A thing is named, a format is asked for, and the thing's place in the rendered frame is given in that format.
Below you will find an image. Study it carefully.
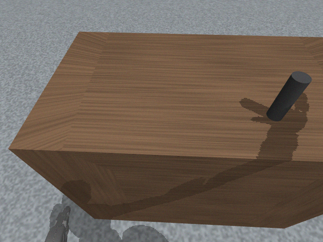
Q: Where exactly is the left robot hand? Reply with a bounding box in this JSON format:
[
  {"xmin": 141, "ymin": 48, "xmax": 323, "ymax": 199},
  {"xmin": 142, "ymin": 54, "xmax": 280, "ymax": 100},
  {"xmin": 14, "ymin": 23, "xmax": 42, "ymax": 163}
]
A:
[{"xmin": 45, "ymin": 206, "xmax": 71, "ymax": 242}]

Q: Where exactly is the can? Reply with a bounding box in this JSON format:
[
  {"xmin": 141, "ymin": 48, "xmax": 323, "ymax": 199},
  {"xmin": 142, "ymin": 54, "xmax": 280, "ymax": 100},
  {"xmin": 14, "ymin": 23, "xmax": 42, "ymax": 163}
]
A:
[{"xmin": 266, "ymin": 71, "xmax": 312, "ymax": 122}]

